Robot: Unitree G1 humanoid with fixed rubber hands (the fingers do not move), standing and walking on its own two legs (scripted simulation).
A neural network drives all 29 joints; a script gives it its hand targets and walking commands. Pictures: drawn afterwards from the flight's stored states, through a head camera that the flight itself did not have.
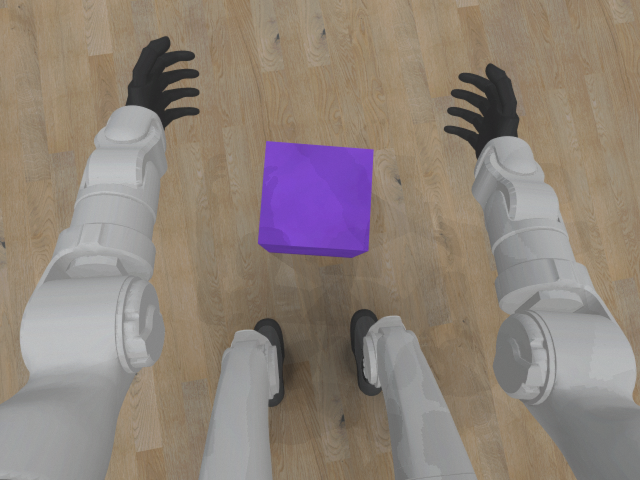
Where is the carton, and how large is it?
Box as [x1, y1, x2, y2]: [258, 141, 373, 257]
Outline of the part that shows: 266,141 258,243 270,252 352,257 366,251 368,249 373,149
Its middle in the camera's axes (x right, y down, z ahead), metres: -0.01 -0.07 +0.86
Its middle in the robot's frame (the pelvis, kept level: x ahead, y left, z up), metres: +0.49 -0.03 -0.51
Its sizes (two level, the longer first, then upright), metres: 0.210 0.200 0.250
